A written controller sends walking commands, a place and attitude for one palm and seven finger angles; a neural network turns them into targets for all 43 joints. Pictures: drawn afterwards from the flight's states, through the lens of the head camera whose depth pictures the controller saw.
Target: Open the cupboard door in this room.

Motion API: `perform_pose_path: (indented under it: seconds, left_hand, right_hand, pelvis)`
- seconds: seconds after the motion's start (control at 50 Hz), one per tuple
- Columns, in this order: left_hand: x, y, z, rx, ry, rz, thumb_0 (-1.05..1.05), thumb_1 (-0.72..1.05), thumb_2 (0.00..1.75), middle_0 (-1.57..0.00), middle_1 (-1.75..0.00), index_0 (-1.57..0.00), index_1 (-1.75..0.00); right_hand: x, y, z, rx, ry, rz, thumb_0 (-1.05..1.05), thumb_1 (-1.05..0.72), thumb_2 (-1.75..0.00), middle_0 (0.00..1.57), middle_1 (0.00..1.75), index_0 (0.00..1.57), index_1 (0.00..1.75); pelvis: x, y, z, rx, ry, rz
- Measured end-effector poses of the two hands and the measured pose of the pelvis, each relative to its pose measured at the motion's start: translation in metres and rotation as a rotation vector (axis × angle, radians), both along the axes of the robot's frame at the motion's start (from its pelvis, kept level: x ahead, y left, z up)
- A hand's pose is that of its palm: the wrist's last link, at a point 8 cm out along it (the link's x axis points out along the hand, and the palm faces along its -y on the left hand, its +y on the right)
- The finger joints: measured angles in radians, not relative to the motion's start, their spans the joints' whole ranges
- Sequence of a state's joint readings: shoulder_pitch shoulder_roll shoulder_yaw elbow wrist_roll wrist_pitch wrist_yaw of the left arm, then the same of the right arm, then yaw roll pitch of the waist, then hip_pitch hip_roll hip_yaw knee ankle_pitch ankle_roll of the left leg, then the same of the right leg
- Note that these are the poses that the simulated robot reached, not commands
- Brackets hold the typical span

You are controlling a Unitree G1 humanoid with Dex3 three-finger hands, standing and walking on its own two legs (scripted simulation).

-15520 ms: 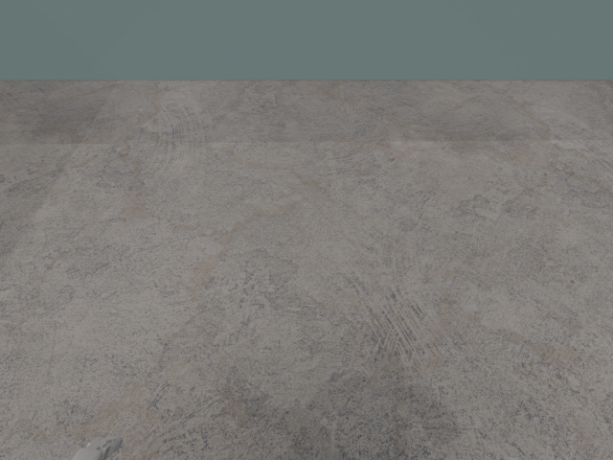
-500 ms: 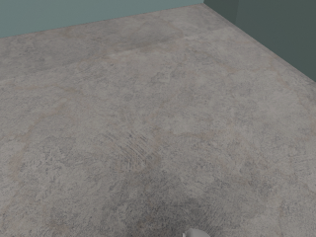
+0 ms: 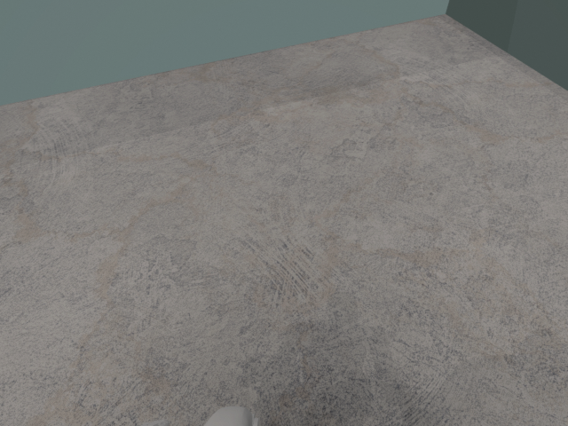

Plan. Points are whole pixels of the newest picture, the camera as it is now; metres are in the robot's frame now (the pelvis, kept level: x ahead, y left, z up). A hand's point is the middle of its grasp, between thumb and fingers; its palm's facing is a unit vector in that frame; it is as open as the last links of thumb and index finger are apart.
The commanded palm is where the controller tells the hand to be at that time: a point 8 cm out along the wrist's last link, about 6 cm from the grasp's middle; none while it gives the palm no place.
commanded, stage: turn or walk to find it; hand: left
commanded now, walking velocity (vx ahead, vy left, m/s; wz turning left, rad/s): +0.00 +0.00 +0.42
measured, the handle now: out of the picture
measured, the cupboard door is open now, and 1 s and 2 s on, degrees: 0 0 0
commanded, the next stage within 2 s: stand and wait in 0.86 s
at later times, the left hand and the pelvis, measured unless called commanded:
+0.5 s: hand out of the picture +0.00 +0.27 -0.17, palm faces +0.23 -0.94 -0.25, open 7.4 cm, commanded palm none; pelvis -0.03 +0.04 +0.00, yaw +11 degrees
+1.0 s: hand out of the picture -0.07 +0.20 -0.16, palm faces +0.41 -0.88 -0.25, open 7.4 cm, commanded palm none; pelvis -0.04 +0.00 +0.00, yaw +24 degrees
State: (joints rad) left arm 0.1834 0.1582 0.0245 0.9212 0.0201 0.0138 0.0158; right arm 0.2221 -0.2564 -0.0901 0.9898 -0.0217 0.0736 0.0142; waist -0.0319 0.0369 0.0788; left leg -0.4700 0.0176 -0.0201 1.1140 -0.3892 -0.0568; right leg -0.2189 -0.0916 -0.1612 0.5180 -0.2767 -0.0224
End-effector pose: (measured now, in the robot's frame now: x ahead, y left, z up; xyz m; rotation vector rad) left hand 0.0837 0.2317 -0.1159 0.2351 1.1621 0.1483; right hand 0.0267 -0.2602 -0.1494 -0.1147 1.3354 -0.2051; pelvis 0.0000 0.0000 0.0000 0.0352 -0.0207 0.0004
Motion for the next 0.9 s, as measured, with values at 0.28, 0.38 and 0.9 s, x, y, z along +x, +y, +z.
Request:
perform_pose_path:
  seconds: [0.28,0.38,0.9]
  left_hand:
    - [-0.114,0.072,-0.043,-0.031,0.193,0.222,0.0,0.91,0.9,-0.2,-0.3,-0.2,-0.3]
    - [-0.119,0.087,-0.03,-0.03,0.174,0.259,0.01,0.91,0.9,-0.2,-0.3,-0.2,-0.3]
    - [-0.139,0.009,0.0,0.002,0.02,0.409,0.0,0.91,0.9,-0.2,-0.3,-0.2,-0.3]
  right_hand:
    - [0.071,0.061,0.019,-0.073,-0.13,0.23,0.01,-0.91,-0.9,0.19,0.3,0.2,0.3]
    - [0.076,0.081,0.029,-0.062,-0.142,0.275,0.01,-0.91,-0.9,0.2,0.3,0.2,0.3]
    - [0.057,0.027,-0.002,0.006,0.026,0.401,0.01,-0.91,-0.9,0.19,0.3,0.2,0.3]
  pelvis:
    - [-0.018,0.041,-0.013,-0.033,0.009,0.114]
    - [-0.022,0.048,-0.002,-0.054,0.013,0.155]
    - [-0.036,-0.005,0.0,0.002,0.01,0.401]
